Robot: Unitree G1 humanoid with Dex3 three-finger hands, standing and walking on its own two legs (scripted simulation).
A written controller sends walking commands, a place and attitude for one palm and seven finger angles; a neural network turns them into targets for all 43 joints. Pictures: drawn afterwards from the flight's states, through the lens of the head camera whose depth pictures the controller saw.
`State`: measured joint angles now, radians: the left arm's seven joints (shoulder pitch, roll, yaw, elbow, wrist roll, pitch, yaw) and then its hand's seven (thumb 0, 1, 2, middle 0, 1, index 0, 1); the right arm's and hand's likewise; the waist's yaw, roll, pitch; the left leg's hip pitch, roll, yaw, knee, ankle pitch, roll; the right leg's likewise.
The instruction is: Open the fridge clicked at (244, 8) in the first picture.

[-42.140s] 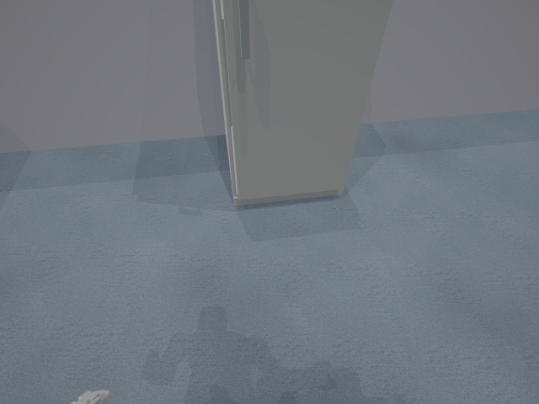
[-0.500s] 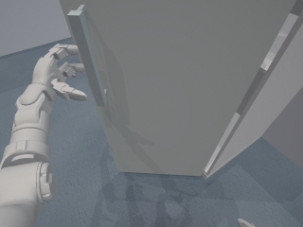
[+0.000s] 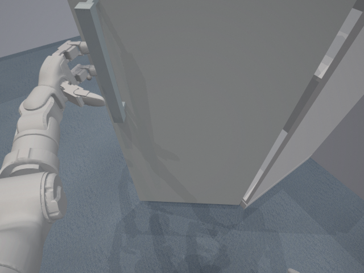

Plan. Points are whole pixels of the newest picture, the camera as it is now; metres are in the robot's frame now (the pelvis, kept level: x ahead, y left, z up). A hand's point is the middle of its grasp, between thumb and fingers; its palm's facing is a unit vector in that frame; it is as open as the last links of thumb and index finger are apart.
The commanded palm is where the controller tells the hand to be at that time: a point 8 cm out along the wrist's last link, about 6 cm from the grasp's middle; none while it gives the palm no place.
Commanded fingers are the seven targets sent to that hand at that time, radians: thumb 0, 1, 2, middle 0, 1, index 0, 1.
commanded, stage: feel for the door with the fingertips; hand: left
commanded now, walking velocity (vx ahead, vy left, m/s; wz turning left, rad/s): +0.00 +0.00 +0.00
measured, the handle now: (108, 69) +0.52 +0.16 +0.17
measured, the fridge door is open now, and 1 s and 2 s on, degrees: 53 53 53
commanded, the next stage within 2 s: slide the fingers in behind the handle in 0.14 s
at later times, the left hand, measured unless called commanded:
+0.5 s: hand (81, 80) +0.46 +0.20 +0.19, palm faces -0.07 -1.00 +0.01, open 14.0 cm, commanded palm +0.44 +0.25 +0.18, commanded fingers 0.00 -0.50 0.30 -0.30 -1.20 -0.30 -1.20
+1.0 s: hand (91, 81) +0.45 +0.18 +0.19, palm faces -0.07 -1.00 +0.00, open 14.0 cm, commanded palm +0.43 +0.23 +0.18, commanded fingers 0.00 -0.50 0.30 -0.30 -1.20 -0.30 -1.20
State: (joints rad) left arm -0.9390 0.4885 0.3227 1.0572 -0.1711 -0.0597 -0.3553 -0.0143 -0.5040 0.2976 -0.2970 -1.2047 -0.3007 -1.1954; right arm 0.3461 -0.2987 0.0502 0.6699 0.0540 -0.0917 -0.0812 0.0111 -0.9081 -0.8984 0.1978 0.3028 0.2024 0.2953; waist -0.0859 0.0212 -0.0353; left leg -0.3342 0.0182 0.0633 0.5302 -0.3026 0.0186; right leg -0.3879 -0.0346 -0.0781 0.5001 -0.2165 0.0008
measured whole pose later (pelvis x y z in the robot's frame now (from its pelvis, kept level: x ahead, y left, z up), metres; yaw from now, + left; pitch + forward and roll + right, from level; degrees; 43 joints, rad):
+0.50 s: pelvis +0.00 +0.00 +0.00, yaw -1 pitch +6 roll -1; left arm -0.85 0.50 0.34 0.97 -0.18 -0.07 -0.37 -0.01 -0.50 0.30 -0.30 -1.21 -0.30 -1.20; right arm 0.38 -0.30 0.04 0.66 0.06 -0.08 -0.07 0.01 -0.91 -0.90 0.20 0.30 0.20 0.30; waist -0.07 0.03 -0.05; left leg -0.33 0.03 0.07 0.53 -0.31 0.02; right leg -0.38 -0.02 -0.07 0.49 -0.21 0.00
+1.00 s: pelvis +0.00 +0.00 +0.00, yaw +0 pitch +5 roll -1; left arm -0.84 0.42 0.30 0.90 -0.18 -0.04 -0.31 -0.01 -0.50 0.30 -0.30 -1.20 -0.30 -1.20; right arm 0.33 -0.28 0.05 0.64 0.05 -0.09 -0.06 0.01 -0.91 -0.90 0.20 0.30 0.20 0.30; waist -0.06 0.03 -0.05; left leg -0.30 0.02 0.07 0.52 -0.30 0.02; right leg -0.36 -0.03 -0.07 0.49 -0.22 0.00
